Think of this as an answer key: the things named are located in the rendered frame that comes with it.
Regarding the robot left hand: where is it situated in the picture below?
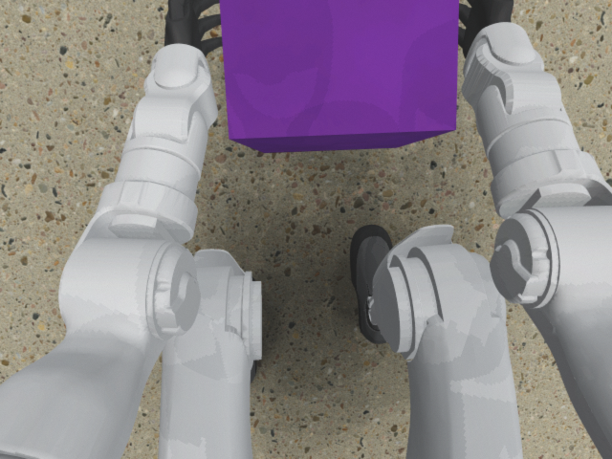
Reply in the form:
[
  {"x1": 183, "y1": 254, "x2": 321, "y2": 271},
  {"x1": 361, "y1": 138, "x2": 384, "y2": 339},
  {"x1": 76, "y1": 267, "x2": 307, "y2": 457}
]
[{"x1": 164, "y1": 0, "x2": 223, "y2": 57}]

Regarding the robot right forearm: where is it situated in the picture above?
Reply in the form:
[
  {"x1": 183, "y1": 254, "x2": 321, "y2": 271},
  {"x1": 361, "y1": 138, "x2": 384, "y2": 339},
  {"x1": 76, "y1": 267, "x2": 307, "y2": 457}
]
[{"x1": 461, "y1": 22, "x2": 612, "y2": 219}]

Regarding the right robot foot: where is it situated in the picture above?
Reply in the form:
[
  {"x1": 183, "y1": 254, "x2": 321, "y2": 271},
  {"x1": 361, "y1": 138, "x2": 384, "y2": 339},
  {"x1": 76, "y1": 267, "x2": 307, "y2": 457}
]
[{"x1": 350, "y1": 225, "x2": 393, "y2": 344}]

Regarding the carton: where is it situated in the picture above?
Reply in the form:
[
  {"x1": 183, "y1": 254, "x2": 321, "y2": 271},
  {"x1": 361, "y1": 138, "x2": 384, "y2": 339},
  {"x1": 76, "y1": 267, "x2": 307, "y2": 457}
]
[{"x1": 219, "y1": 0, "x2": 459, "y2": 153}]

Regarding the robot right hand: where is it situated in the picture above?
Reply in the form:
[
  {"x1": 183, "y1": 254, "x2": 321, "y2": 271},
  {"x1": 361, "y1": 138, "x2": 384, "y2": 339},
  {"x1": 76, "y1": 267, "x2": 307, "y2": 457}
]
[{"x1": 458, "y1": 0, "x2": 514, "y2": 58}]

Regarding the left robot upper arm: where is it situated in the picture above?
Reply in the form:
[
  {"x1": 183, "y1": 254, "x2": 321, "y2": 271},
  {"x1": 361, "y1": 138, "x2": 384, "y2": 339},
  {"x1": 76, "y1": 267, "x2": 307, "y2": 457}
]
[{"x1": 0, "y1": 237, "x2": 201, "y2": 459}]

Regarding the left robot shin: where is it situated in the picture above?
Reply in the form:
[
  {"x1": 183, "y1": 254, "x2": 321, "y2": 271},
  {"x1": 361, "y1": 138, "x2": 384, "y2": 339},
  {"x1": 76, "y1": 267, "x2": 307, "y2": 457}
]
[{"x1": 194, "y1": 249, "x2": 253, "y2": 367}]

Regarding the right robot upper arm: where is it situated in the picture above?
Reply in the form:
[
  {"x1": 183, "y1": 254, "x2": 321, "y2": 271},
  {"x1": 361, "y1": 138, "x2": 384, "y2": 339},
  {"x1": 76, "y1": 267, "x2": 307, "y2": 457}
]
[{"x1": 490, "y1": 206, "x2": 612, "y2": 459}]

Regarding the robot left forearm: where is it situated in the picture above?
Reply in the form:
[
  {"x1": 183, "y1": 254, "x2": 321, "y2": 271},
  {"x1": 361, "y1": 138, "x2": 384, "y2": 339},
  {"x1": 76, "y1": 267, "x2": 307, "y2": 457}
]
[{"x1": 58, "y1": 44, "x2": 218, "y2": 323}]

